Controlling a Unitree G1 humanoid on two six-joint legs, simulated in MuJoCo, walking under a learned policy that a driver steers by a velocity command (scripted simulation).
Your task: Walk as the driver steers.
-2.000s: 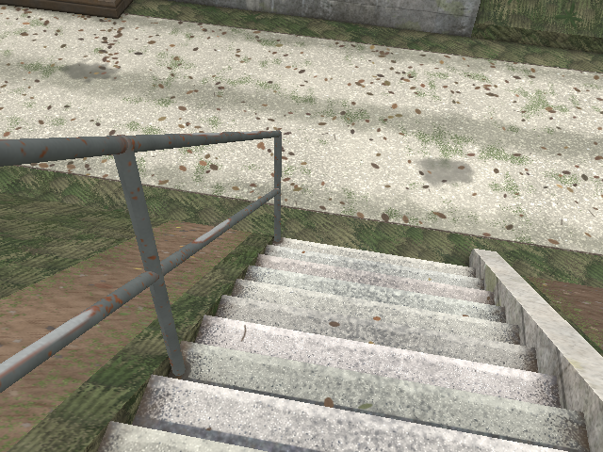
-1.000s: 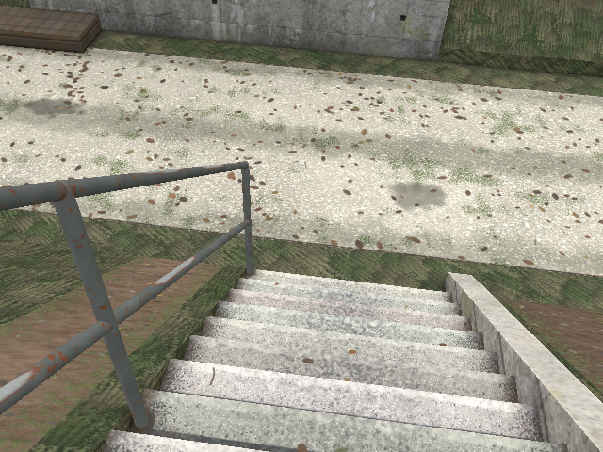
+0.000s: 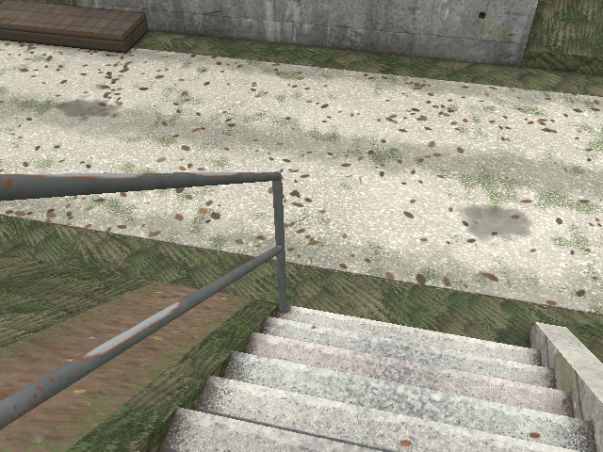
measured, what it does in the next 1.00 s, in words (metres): goes down, turning right: left foot 0.19 m lower, then right foot 0.19 m lower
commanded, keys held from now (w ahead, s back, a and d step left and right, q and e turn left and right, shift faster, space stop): shift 0.14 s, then w+shift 0.14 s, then w+e+shift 0.70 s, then e+shift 0.02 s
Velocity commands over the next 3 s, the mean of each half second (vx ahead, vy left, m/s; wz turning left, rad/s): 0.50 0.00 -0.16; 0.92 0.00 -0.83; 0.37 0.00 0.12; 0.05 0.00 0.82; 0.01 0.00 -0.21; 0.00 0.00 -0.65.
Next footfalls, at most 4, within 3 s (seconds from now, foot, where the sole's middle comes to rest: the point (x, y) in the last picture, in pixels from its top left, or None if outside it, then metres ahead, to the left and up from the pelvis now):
0.34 left None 0.31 0.10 -0.95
0.82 right None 0.52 -0.10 -1.14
1.18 left None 0.78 -0.05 -1.33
1.42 right None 0.79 -0.32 -1.33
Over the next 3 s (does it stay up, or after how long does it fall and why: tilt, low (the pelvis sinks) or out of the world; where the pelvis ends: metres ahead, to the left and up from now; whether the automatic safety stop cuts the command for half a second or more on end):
stays up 0.99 -0.11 -0.77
